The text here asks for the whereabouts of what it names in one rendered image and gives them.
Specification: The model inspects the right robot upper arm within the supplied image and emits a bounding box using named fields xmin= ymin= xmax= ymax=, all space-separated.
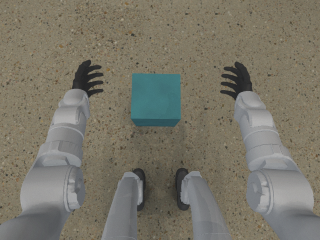
xmin=246 ymin=168 xmax=320 ymax=240

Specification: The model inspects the robot right forearm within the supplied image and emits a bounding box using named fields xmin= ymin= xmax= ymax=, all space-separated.
xmin=233 ymin=91 xmax=314 ymax=209

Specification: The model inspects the right robot hand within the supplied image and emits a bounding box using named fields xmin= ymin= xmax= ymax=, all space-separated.
xmin=220 ymin=61 xmax=253 ymax=101

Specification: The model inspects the left robot hand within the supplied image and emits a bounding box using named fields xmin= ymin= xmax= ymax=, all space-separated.
xmin=72 ymin=59 xmax=104 ymax=98

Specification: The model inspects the robot right shin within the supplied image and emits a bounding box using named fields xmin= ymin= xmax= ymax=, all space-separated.
xmin=180 ymin=171 xmax=206 ymax=205

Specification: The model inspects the carton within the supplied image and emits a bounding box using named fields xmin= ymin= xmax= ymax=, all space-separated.
xmin=131 ymin=73 xmax=181 ymax=127

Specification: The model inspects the left robot upper arm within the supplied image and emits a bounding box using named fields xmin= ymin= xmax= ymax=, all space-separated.
xmin=0 ymin=165 xmax=86 ymax=240

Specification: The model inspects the right robot foot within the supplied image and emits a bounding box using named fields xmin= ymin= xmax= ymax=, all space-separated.
xmin=175 ymin=168 xmax=190 ymax=211

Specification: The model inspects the robot left forearm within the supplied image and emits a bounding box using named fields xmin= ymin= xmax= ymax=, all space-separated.
xmin=20 ymin=88 xmax=91 ymax=209

